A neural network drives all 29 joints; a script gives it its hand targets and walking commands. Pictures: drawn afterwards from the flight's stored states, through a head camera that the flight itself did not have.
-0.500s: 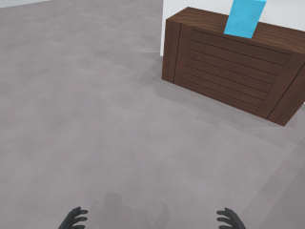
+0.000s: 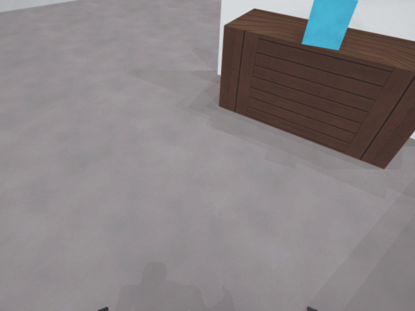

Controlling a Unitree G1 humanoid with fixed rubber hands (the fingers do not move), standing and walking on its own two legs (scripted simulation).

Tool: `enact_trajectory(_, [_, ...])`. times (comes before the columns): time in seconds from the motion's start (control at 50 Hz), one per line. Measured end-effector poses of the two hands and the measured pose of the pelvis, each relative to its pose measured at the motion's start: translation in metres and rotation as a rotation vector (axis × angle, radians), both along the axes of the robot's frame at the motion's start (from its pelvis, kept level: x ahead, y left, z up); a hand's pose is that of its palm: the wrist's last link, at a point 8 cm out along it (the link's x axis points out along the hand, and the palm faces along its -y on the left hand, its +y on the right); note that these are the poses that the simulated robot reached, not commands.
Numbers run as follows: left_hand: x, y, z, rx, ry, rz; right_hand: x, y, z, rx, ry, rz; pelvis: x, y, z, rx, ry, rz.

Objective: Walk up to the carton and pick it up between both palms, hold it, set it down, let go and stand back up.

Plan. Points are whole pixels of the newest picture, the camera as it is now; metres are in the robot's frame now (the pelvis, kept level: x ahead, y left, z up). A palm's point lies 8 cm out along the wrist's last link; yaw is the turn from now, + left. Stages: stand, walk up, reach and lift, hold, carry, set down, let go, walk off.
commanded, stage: stand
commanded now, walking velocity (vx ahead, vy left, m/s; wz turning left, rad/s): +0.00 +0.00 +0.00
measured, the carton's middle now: (328, 18) +1.64 -0.70 +0.01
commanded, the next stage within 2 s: walk up in 1.68 s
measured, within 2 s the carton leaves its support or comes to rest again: neither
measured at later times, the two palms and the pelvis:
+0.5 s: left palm out of the picture +0.07 +0.24 -0.11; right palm out of the picture +0.07 -0.23 -0.11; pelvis -0.01 +0.00 +0.00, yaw +0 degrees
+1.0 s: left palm out of the picture +0.06 +0.24 -0.12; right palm out of the picture +0.04 -0.22 -0.12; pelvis +0.01 +0.01 +0.01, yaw +0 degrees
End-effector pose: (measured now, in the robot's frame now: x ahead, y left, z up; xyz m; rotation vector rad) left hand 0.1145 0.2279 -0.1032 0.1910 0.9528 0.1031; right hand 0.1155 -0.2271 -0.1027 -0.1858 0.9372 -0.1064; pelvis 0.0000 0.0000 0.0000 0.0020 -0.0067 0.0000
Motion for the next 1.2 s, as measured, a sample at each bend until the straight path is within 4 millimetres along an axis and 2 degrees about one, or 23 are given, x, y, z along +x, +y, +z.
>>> enact_trajectory(0.14, [-0.014, 0.0, -0.006, -0.007, 0.043, -0.002, -0.032, -0.003, -0.005, -0.004, 0.072, -0.029, -0.007, 0.0, 0.002, -0.003, 0.001, -0.004])
enact_trajectory(0.22, [-0.017, 0.001, -0.006, -0.011, 0.044, 0.004, -0.042, -0.001, -0.007, 0.0, 0.095, -0.034, -0.009, 0.001, 0.002, -0.005, 0.0, -0.002])
enact_trajectory(0.38, [-0.029, 0.004, -0.008, -0.013, 0.071, 0.019, -0.053, 0.003, -0.012, 0.006, 0.134, -0.039, -0.012, 0.004, 0.003, -0.004, 0.004, -0.002])
enact_trajectory(0.64, [-0.05, 0.013, -0.013, 0.0, 0.16, 0.056, -0.052, 0.001, -0.013, -0.006, 0.168, -0.061, -0.004, 0.006, 0.007, -0.007, 0.014, -0.004])
enact_trajectory(0.98, [-0.053, 0.012, -0.017, -0.002, 0.234, 0.082, -0.07, 0.005, -0.021, 0.005, 0.288, -0.102, 0.012, 0.009, 0.012, -0.006, -0.002, -0.003])
enact_trajectory(1.2, [-0.082, 0.005, -0.025, -0.021, 0.343, 0.111, -0.093, 0.01, -0.024, 0.009, 0.387, -0.116, 0.012, 0.008, 0.014, -0.005, -0.015, -0.001])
